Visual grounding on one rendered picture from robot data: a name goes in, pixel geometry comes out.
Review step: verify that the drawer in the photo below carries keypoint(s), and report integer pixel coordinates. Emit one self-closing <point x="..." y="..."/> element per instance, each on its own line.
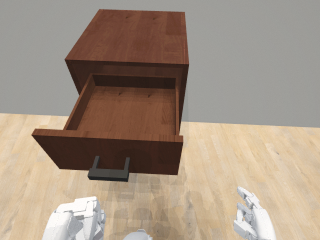
<point x="119" y="116"/>

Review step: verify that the cabinet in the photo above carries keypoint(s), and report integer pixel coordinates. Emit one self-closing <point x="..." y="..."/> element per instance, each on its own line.
<point x="132" y="42"/>

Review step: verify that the robot right hand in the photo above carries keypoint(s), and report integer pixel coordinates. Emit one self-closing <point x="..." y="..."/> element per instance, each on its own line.
<point x="257" y="224"/>

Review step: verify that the robot left hand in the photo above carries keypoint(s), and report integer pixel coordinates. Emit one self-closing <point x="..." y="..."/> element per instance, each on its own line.
<point x="81" y="219"/>

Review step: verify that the handle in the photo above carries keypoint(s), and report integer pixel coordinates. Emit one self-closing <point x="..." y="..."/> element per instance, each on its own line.
<point x="117" y="175"/>

